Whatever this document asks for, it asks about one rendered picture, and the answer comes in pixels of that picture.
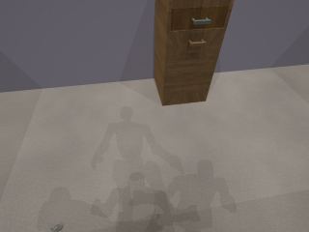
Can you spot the cabinet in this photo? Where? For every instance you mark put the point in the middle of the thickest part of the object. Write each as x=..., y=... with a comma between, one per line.
x=183, y=73

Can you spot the robot left hand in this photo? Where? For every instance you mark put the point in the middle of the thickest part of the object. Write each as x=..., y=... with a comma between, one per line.
x=53, y=227

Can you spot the drawer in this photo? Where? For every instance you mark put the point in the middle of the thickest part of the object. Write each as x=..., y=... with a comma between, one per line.
x=181, y=17

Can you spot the handle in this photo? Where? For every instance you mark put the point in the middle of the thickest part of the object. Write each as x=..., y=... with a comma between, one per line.
x=198, y=43
x=201, y=21

